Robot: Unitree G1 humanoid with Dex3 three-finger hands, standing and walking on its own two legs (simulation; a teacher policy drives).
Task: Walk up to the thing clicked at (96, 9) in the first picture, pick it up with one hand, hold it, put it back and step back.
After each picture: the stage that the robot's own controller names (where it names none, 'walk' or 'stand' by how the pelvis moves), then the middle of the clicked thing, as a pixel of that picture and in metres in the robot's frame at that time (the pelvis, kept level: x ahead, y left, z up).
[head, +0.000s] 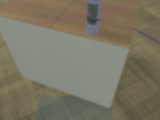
stand; (94, 11) +0.77 -0.05 +0.05
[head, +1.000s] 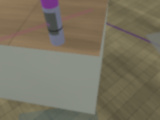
walk; (53, 20) +0.65 +0.16 +0.07
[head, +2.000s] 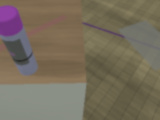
stand; (18, 46) +0.43 +0.23 +0.09
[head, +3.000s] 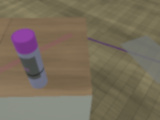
stand; (32, 62) +0.43 +0.21 +0.05
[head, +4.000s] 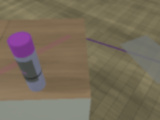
stand; (29, 65) +0.41 +0.21 +0.05
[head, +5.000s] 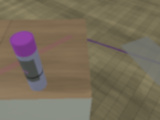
stand; (31, 64) +0.42 +0.20 +0.05
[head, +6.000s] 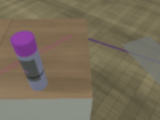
stand; (32, 64) +0.42 +0.20 +0.05
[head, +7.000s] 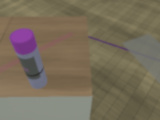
rise first; (31, 62) +0.42 +0.20 +0.05
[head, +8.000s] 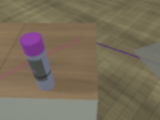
rise first; (39, 64) +0.42 +0.20 +0.06
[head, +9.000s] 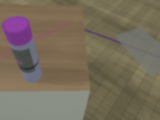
go down; (26, 54) +0.43 +0.18 +0.07
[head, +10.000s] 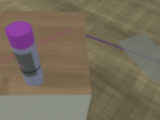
go down; (28, 58) +0.43 +0.19 +0.07
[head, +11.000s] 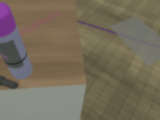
close in; (11, 47) +0.42 +0.20 +0.11
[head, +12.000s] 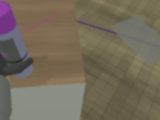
lift; (11, 46) +0.43 +0.20 +0.11
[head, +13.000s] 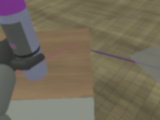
lift; (22, 38) +0.35 +0.16 +0.27
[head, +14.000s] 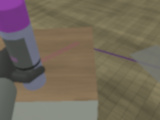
hold; (23, 50) +0.32 +0.17 +0.24
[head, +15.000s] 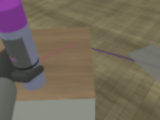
hold; (22, 51) +0.33 +0.17 +0.23
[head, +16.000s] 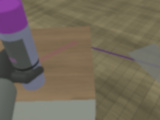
hold; (22, 51) +0.33 +0.17 +0.23
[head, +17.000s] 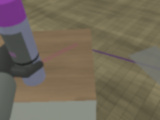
crouch; (22, 46) +0.34 +0.17 +0.24
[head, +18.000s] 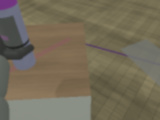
crouch; (13, 31) +0.41 +0.20 +0.24
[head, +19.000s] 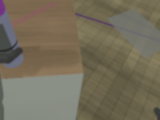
lower; (1, 33) +0.46 +0.22 +0.13
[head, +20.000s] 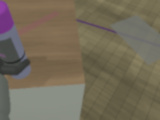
lower; (9, 46) +0.43 +0.20 +0.12
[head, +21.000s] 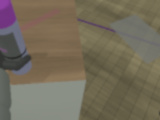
lower; (11, 41) +0.44 +0.20 +0.12
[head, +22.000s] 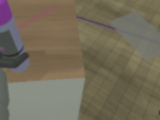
lower; (7, 39) +0.45 +0.20 +0.12
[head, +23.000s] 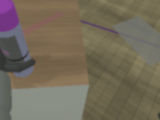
open; (13, 44) +0.43 +0.20 +0.11
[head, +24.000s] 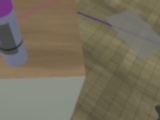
rise; (6, 32) +0.45 +0.20 +0.12
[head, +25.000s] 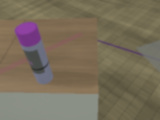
sink last; (36, 56) +0.44 +0.21 +0.09
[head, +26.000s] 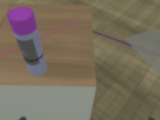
stand; (30, 46) +0.44 +0.20 +0.10
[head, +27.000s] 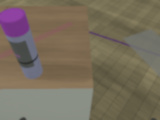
stand; (24, 48) +0.43 +0.21 +0.12
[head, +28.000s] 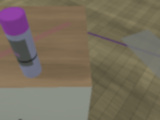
stand; (23, 47) +0.44 +0.21 +0.12
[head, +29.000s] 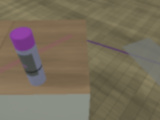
stand; (30, 59) +0.45 +0.22 +0.06
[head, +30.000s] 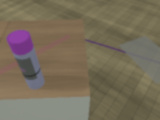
stand; (28, 63) +0.43 +0.22 +0.05
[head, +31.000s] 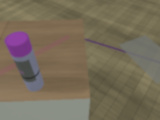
stand; (27, 65) +0.42 +0.22 +0.05
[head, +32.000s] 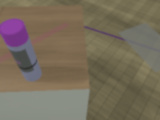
walk; (24, 54) +0.43 +0.22 +0.06
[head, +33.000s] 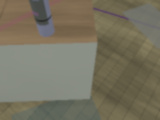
walk; (40, 8) +0.62 +0.18 +0.08
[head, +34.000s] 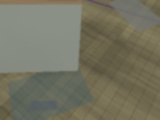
walk; out of the picture +0.92 +0.25 +0.07
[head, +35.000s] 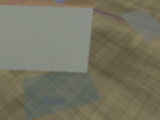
stand; out of the picture +1.06 +0.18 +0.07
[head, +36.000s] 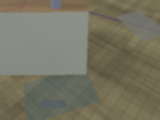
stand; out of the picture +1.07 +0.19 +0.05
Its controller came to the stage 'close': yes
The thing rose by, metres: 0.21
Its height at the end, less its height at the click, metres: +0.00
